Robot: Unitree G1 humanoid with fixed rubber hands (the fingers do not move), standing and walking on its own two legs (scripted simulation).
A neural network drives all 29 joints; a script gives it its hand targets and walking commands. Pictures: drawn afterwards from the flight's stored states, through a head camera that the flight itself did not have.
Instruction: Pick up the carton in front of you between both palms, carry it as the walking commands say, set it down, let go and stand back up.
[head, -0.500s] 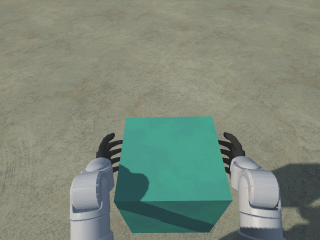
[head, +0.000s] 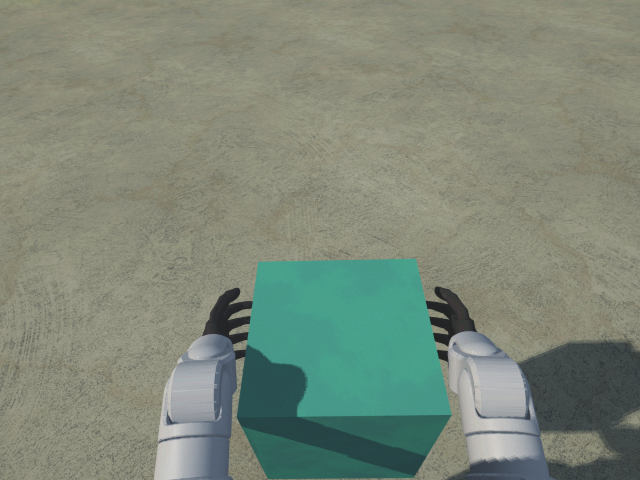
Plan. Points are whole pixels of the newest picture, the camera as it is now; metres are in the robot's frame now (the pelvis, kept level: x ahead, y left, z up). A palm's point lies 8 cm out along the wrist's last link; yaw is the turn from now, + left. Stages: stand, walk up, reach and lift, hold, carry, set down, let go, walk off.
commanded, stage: carry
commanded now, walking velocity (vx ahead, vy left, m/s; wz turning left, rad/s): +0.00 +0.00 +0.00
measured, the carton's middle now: (338, 373) +0.27 +0.00 -0.03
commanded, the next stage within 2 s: hold in 0.48 s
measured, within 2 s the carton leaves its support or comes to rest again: neither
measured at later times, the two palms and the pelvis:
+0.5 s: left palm (224, 350) +0.27 +0.14 +0.04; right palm (463, 349) +0.27 -0.15 +0.04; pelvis -0.02 -0.01 +0.00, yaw +0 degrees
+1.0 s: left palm (222, 361) +0.25 +0.14 +0.05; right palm (479, 378) +0.22 -0.16 +0.05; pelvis -0.05 +0.01 +0.00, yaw -5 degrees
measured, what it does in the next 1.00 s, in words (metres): shifts its weight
